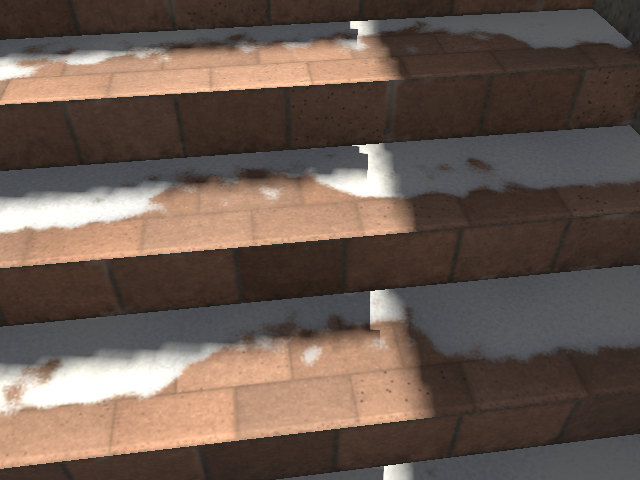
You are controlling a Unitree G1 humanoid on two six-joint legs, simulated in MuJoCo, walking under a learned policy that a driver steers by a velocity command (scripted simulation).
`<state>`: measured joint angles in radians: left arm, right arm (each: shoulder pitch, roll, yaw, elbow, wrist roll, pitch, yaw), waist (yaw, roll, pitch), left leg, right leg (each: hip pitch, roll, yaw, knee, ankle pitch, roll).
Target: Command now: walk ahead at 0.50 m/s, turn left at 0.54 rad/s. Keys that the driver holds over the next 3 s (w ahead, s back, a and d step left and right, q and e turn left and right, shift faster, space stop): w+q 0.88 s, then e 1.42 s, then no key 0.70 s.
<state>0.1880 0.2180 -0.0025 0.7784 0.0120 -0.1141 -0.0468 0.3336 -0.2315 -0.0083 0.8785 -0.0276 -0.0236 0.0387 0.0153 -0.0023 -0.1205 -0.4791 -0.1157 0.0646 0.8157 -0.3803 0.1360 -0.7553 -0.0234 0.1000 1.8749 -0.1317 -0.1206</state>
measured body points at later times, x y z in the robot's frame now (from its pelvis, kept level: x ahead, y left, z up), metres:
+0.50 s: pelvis +0.30 -0.03 +0.15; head +0.28 -0.02 +0.60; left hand +0.28 +0.25 +0.02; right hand +0.54 -0.20 +0.07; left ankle +0.21 +0.07 -0.32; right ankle +0.38 -0.11 -0.55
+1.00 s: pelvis +0.53 +0.16 +0.26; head +0.55 +0.17 +0.71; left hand +0.38 +0.37 +0.12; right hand +0.83 +0.09 +0.17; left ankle +0.57 +0.28 -0.40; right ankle +0.48 -0.08 -0.29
